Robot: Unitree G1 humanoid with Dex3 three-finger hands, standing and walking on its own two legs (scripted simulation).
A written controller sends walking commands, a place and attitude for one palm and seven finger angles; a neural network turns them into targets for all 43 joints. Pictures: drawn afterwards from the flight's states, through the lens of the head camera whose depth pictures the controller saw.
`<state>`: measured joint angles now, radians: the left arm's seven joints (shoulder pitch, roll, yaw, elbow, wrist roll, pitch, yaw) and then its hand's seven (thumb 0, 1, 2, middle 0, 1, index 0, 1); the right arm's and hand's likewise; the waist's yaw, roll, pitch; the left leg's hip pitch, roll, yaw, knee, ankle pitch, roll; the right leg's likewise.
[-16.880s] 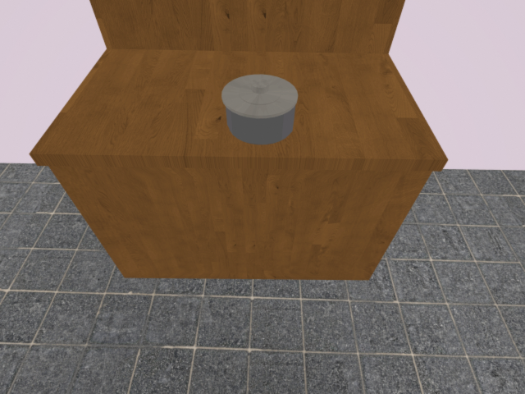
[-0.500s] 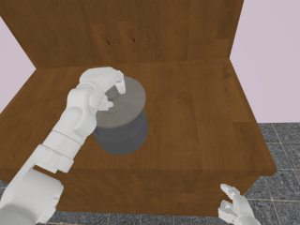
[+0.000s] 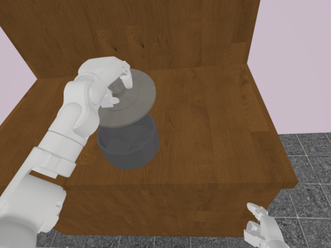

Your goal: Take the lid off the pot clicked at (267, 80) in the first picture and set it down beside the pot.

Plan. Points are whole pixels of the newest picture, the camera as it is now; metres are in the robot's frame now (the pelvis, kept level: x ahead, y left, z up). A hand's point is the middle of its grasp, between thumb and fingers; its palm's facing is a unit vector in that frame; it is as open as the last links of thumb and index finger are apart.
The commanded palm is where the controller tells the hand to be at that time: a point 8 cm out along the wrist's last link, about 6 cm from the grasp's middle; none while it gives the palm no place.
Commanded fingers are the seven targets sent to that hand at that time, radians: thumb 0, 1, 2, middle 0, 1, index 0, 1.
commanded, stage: lift the lid straight up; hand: left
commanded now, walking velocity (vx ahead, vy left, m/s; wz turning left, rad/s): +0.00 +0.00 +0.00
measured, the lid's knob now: (116, 89) +0.45 +0.14 +0.18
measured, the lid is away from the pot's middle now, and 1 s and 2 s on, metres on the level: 0.02 0.05 0.18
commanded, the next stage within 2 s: move the lid sideways beside the pot in 0.44 s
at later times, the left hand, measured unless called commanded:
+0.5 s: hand (108, 82) +0.42 +0.14 +0.22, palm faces -0.10 -0.04 -0.99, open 7.4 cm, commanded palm +0.39 +0.15 +0.29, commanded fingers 0.00 0.62 1.04 -0.95 -1.01 -0.93 -0.99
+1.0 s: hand (84, 86) +0.42 +0.20 +0.21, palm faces -0.15 -0.03 -0.99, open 7.4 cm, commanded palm +0.40 +0.21 +0.29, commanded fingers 0.00 0.62 1.04 -0.95 -1.01 -0.93 -0.99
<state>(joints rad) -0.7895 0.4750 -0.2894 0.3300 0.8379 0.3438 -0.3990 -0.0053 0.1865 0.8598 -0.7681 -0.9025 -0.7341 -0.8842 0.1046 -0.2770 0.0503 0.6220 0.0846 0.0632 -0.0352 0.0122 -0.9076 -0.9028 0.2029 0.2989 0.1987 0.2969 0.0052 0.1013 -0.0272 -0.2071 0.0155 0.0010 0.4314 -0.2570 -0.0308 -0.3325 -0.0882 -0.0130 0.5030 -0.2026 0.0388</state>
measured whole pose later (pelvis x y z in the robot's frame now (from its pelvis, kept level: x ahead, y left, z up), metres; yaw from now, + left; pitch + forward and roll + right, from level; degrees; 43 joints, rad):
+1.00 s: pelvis +0.00 +0.01 +0.00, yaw +1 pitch +3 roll +1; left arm -0.83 0.58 -0.23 0.37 0.85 0.32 -0.49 -0.01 0.18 0.86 -0.77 -0.90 -0.73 -0.88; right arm 0.13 -0.29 0.05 0.60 0.09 0.06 -0.05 0.01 -0.91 -0.90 0.20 0.30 0.20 0.30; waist 0.01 0.09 -0.02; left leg -0.22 0.01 -0.01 0.43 -0.25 -0.02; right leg -0.33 -0.09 -0.02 0.47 -0.19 0.05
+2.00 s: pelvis +0.00 +0.02 +0.00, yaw +2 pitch +5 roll +0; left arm -0.82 0.79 -0.06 0.52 0.87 0.13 -0.53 -0.01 0.19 0.86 -0.77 -0.91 -0.73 -0.88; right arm 0.17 -0.30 0.05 0.60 0.10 0.12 -0.05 0.01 -0.91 -0.90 0.20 0.30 0.20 0.30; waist -0.02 0.07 0.00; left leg -0.26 0.00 -0.03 0.43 -0.25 -0.01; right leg -0.32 -0.10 -0.05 0.40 -0.15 0.06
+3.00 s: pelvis +0.01 +0.03 +0.00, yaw +2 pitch +6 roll -1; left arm -0.79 0.87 0.06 0.63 0.88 0.02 -0.53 -0.01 0.19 0.86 -0.77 -0.91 -0.73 -0.88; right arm 0.20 -0.31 0.04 0.62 0.10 0.16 -0.05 0.01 -0.91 -0.90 0.21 0.30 0.20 0.30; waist -0.03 0.07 0.00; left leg -0.29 0.00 -0.04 0.46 -0.27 0.00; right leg -0.32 -0.10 -0.06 0.38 -0.15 0.06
